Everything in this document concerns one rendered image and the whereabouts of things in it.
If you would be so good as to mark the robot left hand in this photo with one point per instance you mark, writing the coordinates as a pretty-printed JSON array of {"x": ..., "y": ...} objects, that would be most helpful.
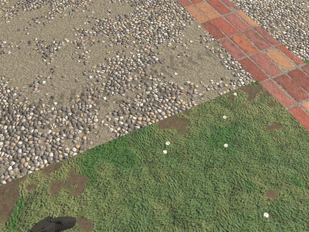
[{"x": 54, "y": 224}]

